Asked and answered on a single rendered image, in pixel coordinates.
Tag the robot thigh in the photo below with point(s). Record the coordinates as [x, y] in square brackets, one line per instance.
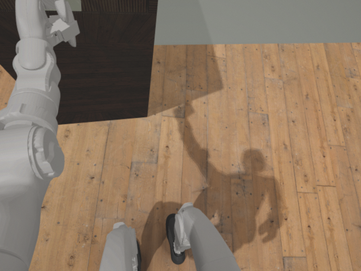
[120, 247]
[210, 251]

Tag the drawer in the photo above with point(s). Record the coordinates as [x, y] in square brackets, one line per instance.
[97, 5]

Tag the right robot thigh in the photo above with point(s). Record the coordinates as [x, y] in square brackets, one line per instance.
[210, 251]

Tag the cabinet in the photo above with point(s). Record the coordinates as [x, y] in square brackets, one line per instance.
[107, 76]

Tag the handle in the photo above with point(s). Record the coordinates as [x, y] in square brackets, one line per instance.
[74, 4]

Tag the robot left forearm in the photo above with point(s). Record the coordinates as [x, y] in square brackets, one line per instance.
[35, 98]

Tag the left robot upper arm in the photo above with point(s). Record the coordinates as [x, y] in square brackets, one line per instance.
[30, 157]

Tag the left robot thigh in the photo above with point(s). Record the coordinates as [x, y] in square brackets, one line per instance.
[120, 247]

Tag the left robot hand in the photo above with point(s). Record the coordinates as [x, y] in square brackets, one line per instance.
[32, 21]

